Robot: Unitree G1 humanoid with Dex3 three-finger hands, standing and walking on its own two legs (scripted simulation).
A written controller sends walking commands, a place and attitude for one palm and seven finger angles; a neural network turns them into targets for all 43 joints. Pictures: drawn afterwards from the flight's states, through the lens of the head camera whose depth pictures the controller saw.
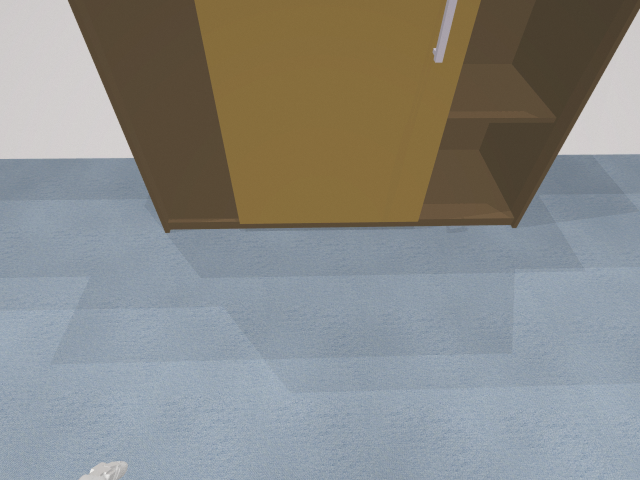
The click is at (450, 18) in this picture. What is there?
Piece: wardrobe's sliding door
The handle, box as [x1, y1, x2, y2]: [433, 0, 456, 62]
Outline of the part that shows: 456,0 447,0 437,45 435,48 433,48 433,59 435,62 442,61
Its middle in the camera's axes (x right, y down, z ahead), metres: +0.34 -0.61 +1.04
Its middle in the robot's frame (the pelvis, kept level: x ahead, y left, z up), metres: +1.22 -0.29 +0.12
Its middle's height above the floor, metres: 0.89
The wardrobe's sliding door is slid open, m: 0.44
